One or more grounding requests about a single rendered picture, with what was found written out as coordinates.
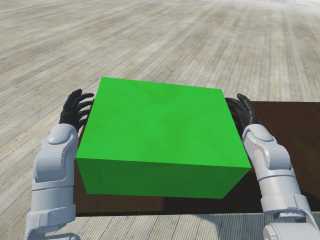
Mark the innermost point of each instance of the carton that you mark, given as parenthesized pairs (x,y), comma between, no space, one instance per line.
(157,139)

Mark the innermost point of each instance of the right robot forearm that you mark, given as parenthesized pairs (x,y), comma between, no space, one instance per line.
(281,195)

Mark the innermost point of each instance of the table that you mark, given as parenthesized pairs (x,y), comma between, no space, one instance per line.
(294,125)

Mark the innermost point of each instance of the right robot upper arm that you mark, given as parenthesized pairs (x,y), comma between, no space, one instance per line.
(290,231)

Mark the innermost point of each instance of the left robot hand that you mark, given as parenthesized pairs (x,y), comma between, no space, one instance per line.
(71,113)

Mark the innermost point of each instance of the right robot hand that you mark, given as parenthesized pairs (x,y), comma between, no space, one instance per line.
(246,112)

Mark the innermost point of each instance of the left robot forearm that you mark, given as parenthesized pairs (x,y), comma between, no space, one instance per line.
(52,183)

